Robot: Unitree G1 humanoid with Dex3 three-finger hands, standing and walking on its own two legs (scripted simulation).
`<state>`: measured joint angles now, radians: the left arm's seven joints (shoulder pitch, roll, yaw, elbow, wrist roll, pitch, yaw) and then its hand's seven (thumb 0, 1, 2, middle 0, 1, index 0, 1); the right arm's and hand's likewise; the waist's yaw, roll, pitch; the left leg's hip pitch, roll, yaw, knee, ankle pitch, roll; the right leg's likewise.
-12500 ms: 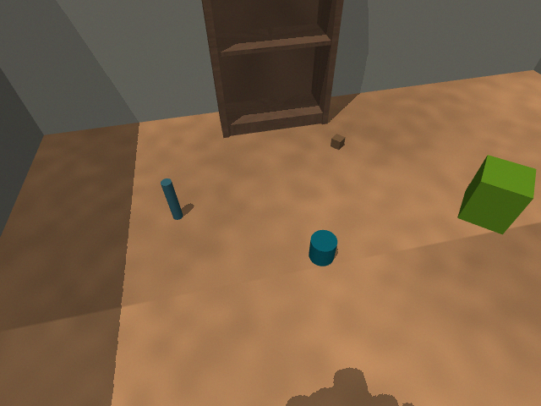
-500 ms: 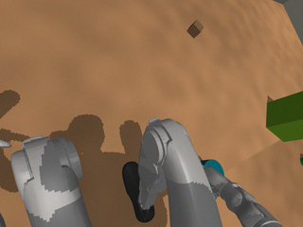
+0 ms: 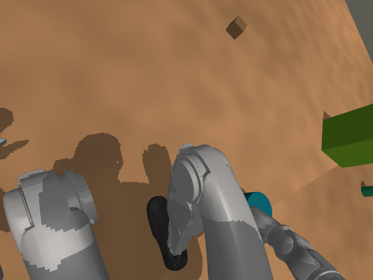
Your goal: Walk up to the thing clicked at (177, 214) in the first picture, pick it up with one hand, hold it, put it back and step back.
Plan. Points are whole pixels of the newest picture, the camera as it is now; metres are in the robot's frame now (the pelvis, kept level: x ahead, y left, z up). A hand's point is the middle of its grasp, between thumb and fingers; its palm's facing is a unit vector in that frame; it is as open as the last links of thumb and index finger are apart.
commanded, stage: close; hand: left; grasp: from the side
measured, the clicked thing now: out of the picture +0.43 +0.32 -0.16
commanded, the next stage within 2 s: settle in 0.40 s
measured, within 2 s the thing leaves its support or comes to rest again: leaves its support in 0.72 s
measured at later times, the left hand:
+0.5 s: hand out of the picture +0.43 +0.31 -0.14, palm faces +0.40 -0.92 +0.00, open 6.9 cm
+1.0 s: hand out of the picture +0.41 +0.33 -0.08, palm faces +0.36 -0.93 -0.03, open 6.6 cm
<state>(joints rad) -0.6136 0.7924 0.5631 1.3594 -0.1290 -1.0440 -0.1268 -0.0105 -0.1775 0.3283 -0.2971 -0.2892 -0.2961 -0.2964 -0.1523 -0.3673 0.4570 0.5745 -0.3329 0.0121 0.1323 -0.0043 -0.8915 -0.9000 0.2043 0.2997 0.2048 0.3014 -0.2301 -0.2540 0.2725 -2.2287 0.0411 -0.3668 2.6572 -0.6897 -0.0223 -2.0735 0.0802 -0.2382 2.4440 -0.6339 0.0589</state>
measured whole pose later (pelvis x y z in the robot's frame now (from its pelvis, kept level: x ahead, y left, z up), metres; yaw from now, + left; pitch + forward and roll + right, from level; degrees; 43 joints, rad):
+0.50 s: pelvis +0.00 +0.00 +0.00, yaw +0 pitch +13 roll -15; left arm -0.65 0.82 0.59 1.36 -0.11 -1.01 -0.10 0.02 0.17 0.83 -0.88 -0.95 -0.84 -0.97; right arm -0.14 -0.37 0.46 0.57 -0.33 0.04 0.13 0.00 -0.87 -0.89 0.20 0.30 0.20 0.30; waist -0.25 -0.25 0.28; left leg -2.23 0.05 -0.37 2.65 -0.69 -0.02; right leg -2.08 0.08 -0.24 2.43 -0.63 0.06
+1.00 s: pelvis +0.00 +0.00 +0.02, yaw +2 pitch +17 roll -14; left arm -0.58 0.70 0.52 1.06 -0.13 -0.83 -0.16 0.04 0.06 1.08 -0.94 -1.07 -0.92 -1.05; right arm -0.06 -0.34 0.32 0.59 -0.25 0.04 0.12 0.00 -0.89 -0.90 0.20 0.30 0.21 0.30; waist -0.18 -0.17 0.15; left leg -2.25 0.04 -0.31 2.59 -0.68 -0.02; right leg -2.10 0.06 -0.21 2.41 -0.65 0.04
